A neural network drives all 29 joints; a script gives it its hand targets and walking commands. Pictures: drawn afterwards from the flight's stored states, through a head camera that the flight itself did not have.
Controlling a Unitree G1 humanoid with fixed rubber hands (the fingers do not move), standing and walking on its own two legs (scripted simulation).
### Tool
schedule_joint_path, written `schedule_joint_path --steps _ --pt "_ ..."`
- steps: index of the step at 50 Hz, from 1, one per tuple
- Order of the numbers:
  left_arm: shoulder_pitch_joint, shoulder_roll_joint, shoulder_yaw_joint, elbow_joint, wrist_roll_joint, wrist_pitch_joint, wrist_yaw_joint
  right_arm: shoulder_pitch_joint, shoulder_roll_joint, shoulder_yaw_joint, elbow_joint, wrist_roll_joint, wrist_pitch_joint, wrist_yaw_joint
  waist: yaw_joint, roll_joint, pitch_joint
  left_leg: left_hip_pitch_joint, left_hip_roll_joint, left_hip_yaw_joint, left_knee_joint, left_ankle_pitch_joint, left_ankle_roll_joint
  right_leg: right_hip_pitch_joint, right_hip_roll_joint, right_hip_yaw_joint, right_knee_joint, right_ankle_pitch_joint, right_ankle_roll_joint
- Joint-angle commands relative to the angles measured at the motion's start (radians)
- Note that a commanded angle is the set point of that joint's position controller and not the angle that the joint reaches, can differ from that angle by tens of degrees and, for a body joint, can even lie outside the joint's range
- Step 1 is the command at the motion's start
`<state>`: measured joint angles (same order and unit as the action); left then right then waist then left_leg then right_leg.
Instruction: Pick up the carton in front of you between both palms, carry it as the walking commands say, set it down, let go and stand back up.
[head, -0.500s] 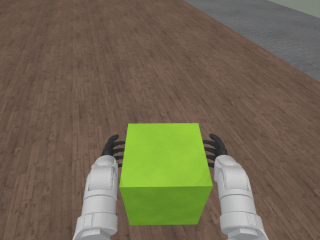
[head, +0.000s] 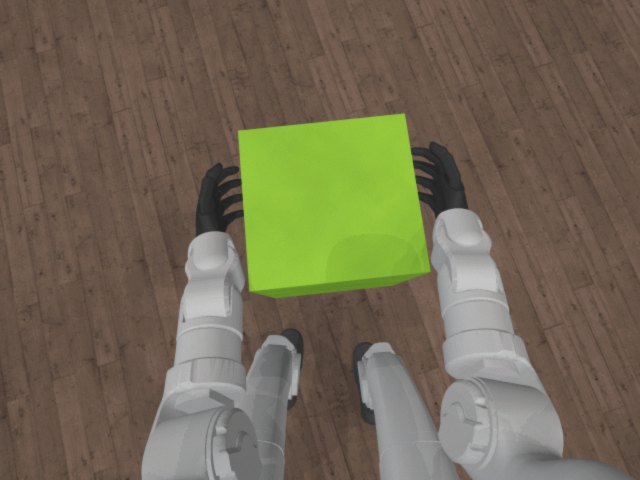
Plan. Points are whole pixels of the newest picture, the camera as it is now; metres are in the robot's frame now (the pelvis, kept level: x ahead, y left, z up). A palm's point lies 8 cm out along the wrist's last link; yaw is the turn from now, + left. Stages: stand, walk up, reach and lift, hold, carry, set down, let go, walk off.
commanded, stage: set down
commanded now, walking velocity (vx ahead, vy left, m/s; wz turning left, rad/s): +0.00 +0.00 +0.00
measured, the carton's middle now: (328, 222) +0.41 +0.01 -0.18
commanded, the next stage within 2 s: none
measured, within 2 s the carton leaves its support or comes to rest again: rests again in 1.76 s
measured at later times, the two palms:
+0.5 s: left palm (224, 220) +0.42 +0.18 -0.22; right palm (403, 200) +0.46 -0.12 -0.22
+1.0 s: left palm (233, 226) +0.45 +0.20 -0.37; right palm (376, 201) +0.50 -0.09 -0.36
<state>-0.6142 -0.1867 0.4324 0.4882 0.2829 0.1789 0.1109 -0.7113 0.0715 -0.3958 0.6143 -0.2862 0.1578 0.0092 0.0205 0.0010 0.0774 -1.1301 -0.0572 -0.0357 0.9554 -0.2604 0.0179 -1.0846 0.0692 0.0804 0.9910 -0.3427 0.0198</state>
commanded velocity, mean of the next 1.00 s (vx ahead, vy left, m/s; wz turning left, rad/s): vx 0.00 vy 0.00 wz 0.00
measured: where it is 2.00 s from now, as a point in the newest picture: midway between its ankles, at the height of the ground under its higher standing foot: (328, 390)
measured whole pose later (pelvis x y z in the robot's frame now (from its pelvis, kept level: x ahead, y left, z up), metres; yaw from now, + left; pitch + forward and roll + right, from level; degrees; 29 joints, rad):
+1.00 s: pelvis -0.04 -0.01 -0.24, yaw -1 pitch +45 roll -1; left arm -1.13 0.03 0.51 0.70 0.19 0.28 0.13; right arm -1.27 -0.09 -0.35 0.90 -0.18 0.22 -0.11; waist 0.09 -0.03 0.02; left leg -2.19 -0.11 -0.05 1.86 -0.46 -0.04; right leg -2.13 0.16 0.05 1.91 -0.56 0.05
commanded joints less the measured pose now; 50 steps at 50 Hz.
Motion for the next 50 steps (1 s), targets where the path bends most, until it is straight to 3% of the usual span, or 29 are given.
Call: schedule_joint_path --steps 1,5,12,19,23,28,33,41,50 --pt "-0.656 -0.837 -0.642 -0.030 -0.142 -0.009 -0.222 -0.513 0.911 0.565 0.018 0.126 -0.002 0.186 0.000 -0.018 -1.145 0.545 -0.072 -0.005 0.105 0.239 -0.041 0.100 0.085 -0.052 0.042 0.152 -0.021" --pt "-0.629 -0.842 -0.563 0.059 -0.121 0.056 -0.280 -0.505 0.977 0.512 0.091 0.106 0.065 0.200 0.028 -0.040 -1.020 0.305 -0.084 0.024 0.151 0.093 -0.031 0.001 0.089 -0.048 0.082 0.040 -0.006" --pt "-0.650 -0.779 -0.465 0.154 -0.102 0.067 -0.322 -0.506 0.963 0.438 0.186 0.076 0.080 0.182 0.056 -0.046 -0.977 0.031 -0.090 0.038 0.277 0.168 -0.031 -0.156 0.085 -0.025 0.194 0.145 0.006" --pt "-0.732 -0.749 -0.494 0.140 -0.162 0.024 -0.298 -0.617 0.921 0.479 0.157 0.125 0.027 0.120 0.060 -0.026 -1.123 -0.090 -0.096 0.047 0.417 0.225 -0.053 -0.226 0.098 -0.024 0.341 0.203 0.008" --pt "-0.802 -0.732 -0.511 0.112 -0.197 0.020 -0.281 -0.693 0.899 0.523 0.126 0.155 0.020 0.091 0.056 -0.055 -1.220 -0.144 -0.099 0.058 0.497 0.198 -0.063 -0.243 0.108 -0.037 0.416 0.183 0.013" --pt "-0.883 -0.691 -0.519 0.082 -0.224 0.034 -0.259 -0.787 0.872 0.571 0.100 0.203 0.034 0.071 0.078 -0.082 -1.307 -0.175 -0.099 0.074 0.577 0.168 -0.070 -0.281 0.121 -0.058 0.503 0.137 0.020" --pt "-0.952 -0.666 -0.480 0.108 -0.209 0.053 -0.246 -0.871 0.843 0.551 0.135 0.222 0.050 0.072 0.111 -0.072 -1.261 -0.220 -0.097 0.089 0.639 0.111 -0.073 -0.396 0.132 -0.074 0.570 0.044 0.019" --pt "-1.096 -0.621 -0.405 0.165 -0.192 0.065 -0.242 -0.975 0.756 0.419 0.269 0.185 0.060 0.088 0.099 -0.043 -1.140 -0.285 -0.090 0.093 0.719 0.056 -0.080 -0.599 0.136 -0.108 0.674 -0.051 0.001" --pt "-1.232 -0.552 -0.408 0.181 -0.236 0.045 -0.226 -1.116 0.662 0.411 0.309 0.223 0.043 0.091 0.106 -0.027 -1.153 -0.305 -0.077 0.097 0.834 0.062 -0.088 -0.698 0.125 -0.126 0.808 -0.070 -0.006"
